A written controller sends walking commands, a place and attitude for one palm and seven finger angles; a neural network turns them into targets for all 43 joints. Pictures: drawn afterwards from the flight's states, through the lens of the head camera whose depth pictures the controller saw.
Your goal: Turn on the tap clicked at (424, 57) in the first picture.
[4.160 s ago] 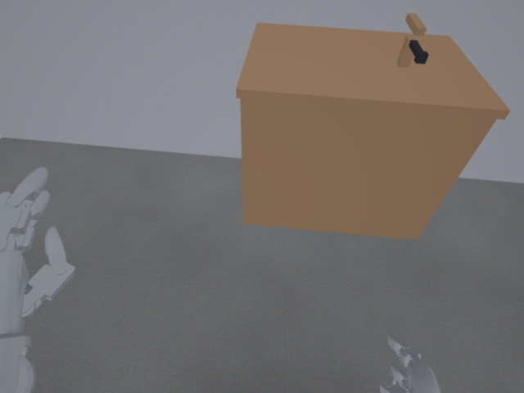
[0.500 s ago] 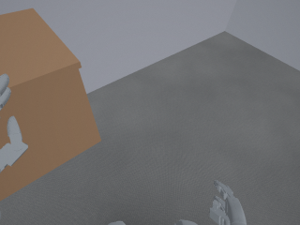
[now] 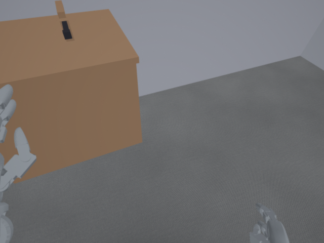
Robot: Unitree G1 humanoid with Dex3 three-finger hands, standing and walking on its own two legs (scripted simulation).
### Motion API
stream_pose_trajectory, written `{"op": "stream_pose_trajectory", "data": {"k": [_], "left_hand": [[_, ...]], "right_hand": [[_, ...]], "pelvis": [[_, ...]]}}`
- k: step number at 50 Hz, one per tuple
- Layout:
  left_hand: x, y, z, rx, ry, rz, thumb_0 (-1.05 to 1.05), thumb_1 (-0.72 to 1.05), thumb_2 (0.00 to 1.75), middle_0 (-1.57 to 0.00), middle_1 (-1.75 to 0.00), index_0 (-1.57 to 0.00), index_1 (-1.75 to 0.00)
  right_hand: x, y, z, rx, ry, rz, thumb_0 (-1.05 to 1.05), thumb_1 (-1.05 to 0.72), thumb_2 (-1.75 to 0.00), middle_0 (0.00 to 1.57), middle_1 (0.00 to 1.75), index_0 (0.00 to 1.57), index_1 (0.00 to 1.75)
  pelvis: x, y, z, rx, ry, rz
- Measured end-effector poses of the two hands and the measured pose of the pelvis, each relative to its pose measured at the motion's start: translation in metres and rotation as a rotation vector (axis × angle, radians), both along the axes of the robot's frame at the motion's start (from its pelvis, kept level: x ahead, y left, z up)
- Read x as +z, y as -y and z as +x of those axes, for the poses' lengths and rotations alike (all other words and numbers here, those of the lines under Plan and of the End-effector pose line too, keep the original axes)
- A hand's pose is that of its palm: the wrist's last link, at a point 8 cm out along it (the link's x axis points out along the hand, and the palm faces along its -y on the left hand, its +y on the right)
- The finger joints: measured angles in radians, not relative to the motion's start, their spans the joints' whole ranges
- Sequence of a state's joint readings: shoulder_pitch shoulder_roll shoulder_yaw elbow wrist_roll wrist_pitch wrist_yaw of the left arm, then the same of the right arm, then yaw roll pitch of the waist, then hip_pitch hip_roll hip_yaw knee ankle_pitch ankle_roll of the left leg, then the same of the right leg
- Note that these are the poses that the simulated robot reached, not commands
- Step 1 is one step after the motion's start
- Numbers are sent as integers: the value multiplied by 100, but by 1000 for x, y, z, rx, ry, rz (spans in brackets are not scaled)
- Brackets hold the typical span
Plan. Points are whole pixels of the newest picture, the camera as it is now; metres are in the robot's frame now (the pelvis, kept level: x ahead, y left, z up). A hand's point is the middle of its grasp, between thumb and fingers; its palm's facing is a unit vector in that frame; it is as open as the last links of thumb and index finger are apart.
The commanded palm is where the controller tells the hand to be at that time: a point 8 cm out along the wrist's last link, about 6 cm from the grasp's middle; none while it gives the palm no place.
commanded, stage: take the last steps up to it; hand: left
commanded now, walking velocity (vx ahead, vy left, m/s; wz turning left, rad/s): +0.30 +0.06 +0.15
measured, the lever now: (67, 34) +0.83 +0.44 +0.09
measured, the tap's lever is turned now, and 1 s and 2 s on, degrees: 0 0 0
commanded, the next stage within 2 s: none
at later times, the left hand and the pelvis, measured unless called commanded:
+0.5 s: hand (5, 189) +0.16 +0.24 +0.19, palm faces +0.47 -0.78 -0.40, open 7.4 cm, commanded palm +0.10 +0.29 +0.19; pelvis -0.03 -0.01 +0.02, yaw +5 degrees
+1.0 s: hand (22, 149) +0.23 +0.26 +0.18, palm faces +0.49 -0.76 -0.41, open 7.4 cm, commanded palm +0.17 +0.30 +0.19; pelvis +0.03 +0.00 +0.00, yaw +5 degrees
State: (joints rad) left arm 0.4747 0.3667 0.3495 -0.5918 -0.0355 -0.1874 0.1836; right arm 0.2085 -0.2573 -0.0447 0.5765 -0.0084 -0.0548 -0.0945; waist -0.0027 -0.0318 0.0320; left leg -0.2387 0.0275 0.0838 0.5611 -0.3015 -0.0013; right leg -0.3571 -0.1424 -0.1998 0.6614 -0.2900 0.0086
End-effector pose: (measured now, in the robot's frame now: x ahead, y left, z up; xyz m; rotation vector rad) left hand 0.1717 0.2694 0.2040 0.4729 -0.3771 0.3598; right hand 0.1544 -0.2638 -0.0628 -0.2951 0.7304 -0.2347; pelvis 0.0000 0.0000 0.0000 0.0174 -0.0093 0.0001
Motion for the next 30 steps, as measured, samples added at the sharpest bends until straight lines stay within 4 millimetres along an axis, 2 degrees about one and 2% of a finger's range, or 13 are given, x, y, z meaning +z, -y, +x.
{"op": "stream_pose_trajectory", "data": {"k": [5,9,12,15,17,25,30], "left_hand": [[2,-15,-22,32,9,14,1,89,90,-21,-30,-21,-30],[6,-11,-40,54,-7,11,1,89,90,-21,-30,-20,-30],[3,-6,-50,82,-34,30,1,89,90,-21,-30,-20,-30],[-4,-1,-56,109,-54,38,1,89,90,-21,-30,-20,-30],[-5,0,-58,117,-57,12,1,89,90,-21,-30,-21,-30],[1,-10,-55,103,-71,0,1,88,90,-21,-30,-21,-30],[1,-32,-46,90,9,7,1,88,90,-21,-30,-21,-30]], "right_hand": [[0,-29,-16,36,16,81,1,-91,-90,19,30,20,30],[-8,-50,-27,78,0,161,1,-91,-90,20,30,20,30],[-20,-58,-33,105,-19,201,1,-91,-90,20,30,20,30],[-35,-57,-35,132,-53,214,1,-90,-90,20,30,20,30],[-38,-53,-37,149,-86,198,1,-90,-90,20,30,20,30],[-11,-27,-34,103,-89,88,1,-91,-90,20,30,20,30],[-2,-25,-16,71,-16,7,1,-91,-90,20,30,20,30]], "pelvis": [[6,-2,-16,24,16,-21],[10,1,-23,39,16,-36],[7,8,-27,48,16,-30],[0,14,-33,67,19,-22],[2,15,-36,72,27,-11],[17,5,-30,90,4,17],[4,-15,-20,84,14,-11]]}}
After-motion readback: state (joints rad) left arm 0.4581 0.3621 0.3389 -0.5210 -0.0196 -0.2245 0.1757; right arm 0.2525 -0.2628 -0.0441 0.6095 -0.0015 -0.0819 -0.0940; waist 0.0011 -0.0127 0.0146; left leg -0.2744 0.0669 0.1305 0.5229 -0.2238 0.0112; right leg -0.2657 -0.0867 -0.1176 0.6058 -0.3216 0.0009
